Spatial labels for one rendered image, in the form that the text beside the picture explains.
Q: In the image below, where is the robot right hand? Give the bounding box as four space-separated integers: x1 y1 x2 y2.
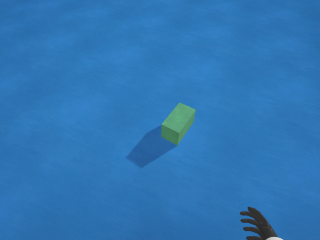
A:
240 206 278 240

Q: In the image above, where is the carton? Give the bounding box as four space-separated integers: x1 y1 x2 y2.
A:
161 102 196 145

